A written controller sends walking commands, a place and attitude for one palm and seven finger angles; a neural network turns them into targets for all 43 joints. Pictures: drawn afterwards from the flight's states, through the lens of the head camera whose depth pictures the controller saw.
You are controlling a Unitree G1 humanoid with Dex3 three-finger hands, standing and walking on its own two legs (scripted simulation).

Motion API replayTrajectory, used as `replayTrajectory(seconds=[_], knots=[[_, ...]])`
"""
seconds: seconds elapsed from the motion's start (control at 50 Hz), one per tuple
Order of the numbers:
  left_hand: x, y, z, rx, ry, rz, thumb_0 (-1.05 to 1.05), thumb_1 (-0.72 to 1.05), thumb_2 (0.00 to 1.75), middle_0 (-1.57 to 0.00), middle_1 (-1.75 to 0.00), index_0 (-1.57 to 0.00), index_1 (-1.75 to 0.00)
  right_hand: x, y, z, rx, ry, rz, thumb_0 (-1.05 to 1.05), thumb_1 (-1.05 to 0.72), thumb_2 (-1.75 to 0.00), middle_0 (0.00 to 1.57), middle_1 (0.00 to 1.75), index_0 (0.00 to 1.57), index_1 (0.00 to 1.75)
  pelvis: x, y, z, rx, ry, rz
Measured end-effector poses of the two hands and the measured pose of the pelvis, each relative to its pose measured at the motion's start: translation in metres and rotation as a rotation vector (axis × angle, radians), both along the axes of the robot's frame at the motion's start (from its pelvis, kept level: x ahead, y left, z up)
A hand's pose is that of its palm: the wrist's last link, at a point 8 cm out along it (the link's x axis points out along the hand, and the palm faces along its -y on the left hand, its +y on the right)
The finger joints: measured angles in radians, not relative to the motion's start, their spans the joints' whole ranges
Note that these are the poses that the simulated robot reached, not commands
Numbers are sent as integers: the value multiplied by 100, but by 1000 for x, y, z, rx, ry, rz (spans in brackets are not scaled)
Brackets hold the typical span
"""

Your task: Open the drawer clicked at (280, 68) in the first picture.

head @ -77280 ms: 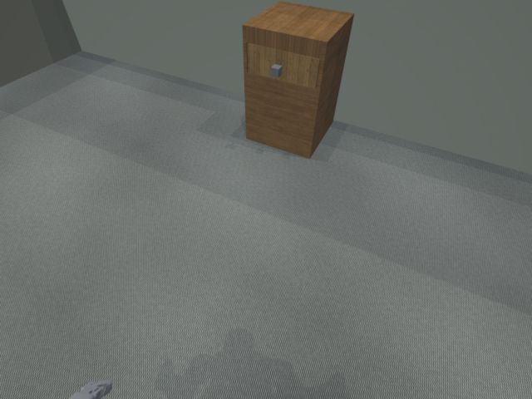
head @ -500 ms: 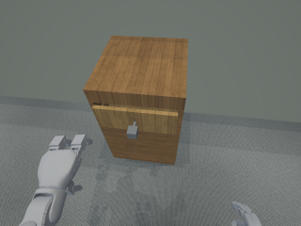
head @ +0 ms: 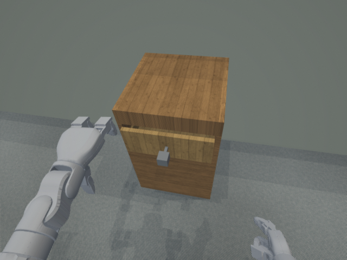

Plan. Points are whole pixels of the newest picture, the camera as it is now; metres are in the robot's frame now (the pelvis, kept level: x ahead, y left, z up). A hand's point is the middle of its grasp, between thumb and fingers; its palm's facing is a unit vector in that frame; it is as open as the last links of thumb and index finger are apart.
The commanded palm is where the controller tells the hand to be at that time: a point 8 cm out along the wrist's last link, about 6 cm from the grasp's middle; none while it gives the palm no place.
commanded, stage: raise the hand with hooked fingers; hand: left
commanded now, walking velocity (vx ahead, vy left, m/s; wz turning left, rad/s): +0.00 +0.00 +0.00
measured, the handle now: (164, 154) +0.54 +0.14 -0.25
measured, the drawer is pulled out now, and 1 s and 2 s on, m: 0.03 0.03 0.03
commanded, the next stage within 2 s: move the hooked fingers above the handle in 0.36 s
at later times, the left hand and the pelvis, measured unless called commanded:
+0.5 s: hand (95, 158) +0.30 +0.23 +0.08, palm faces +0.07 -0.07 -1.00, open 13.9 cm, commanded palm +0.28 +0.23 +0.12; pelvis -0.01 -0.01 +0.00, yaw -1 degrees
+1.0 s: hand (127, 157) +0.37 +0.19 -0.02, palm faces -0.07 -0.03 -1.00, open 13.9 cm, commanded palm +0.35 +0.19 +0.04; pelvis -0.01 -0.01 -0.02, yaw -1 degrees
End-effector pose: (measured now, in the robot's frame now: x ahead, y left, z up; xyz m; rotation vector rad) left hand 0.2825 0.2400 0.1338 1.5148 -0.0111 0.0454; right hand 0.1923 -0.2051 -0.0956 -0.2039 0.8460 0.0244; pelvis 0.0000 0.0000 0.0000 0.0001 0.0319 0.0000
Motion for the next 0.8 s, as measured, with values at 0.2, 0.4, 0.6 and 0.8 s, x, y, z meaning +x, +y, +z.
replayTrajectory(seconds=[0.2, 0.4, 0.6, 0.8], knots=[[-1, -10, -10, -40, 64, -50, 0, -49, 30, -31, -120, -31, -120, -28, -28, -7, -28, 70, -57, 1, -90, -90, 20, 30, 20, 30, -2, -3, 2, 5, 15, -13], [-10, -12, -4, -16, -37, -63, 0, -49, 30, -32, -120, -32, -120, -40, -39, -10, -38, 89, -85, 1, -91, -90, 19, 30, 20, 30, -8, -7, 2, 10, 21, -11], [1, -19, -27, -33, 76, -9, 0, -49, 30, -31, -120, -31, -120, -33, -30, -8, -6, 46, -69, 1, -90, -90, 20, 30, 20, 30, -15, -9, 0, 15, 26, -4], [37, -46, -59, -18, 48, -160, 0, -49, 30, -32, -120, -32, -120, -62, -45, -22, -59, 111, -120, 1, -90, -90, 20, 30, 20, 30, -19, -12, -9, 16, 100, -2]])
